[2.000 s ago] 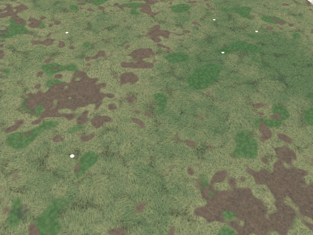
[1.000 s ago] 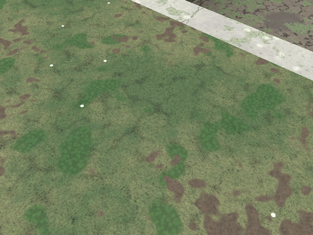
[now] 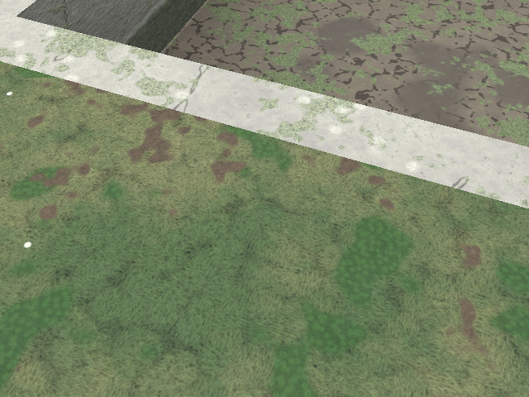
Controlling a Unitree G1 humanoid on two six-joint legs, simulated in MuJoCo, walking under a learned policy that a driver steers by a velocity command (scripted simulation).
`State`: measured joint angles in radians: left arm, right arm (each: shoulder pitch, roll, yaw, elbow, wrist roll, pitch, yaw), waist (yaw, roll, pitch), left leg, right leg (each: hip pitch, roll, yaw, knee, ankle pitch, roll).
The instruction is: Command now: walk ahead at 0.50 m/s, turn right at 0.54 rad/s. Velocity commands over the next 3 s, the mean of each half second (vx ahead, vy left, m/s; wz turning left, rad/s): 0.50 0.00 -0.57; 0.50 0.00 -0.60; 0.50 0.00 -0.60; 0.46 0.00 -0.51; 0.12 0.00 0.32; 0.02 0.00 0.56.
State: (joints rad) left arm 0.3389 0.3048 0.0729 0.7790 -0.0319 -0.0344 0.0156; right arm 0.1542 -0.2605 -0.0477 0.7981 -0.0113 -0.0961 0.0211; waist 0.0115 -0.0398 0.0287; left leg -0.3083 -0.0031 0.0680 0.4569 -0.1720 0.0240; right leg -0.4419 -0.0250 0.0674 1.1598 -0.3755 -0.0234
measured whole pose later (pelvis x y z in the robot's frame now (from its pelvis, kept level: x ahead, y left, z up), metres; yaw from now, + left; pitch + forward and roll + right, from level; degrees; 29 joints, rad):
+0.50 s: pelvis +0.25 -0.09 -0.01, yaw -18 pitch +1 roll +1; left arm 0.21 0.29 0.08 0.67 -0.02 -0.04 -0.03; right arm 0.19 -0.31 -0.06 0.82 0.02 -0.10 0.01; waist -0.01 0.02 0.08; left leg -0.38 0.07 -0.01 1.19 -0.40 -0.01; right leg -0.37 0.07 -0.01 0.54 -0.18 -0.10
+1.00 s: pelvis +0.53 -0.15 +0.00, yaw -35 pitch +1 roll +2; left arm 0.34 0.30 0.07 0.73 -0.03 -0.02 0.02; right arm 0.14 -0.27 -0.06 0.74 -0.01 -0.10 0.02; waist 0.02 -0.03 0.03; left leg -0.33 -0.03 0.04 0.49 -0.18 0.02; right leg -0.39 0.02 0.11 1.19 -0.41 -0.02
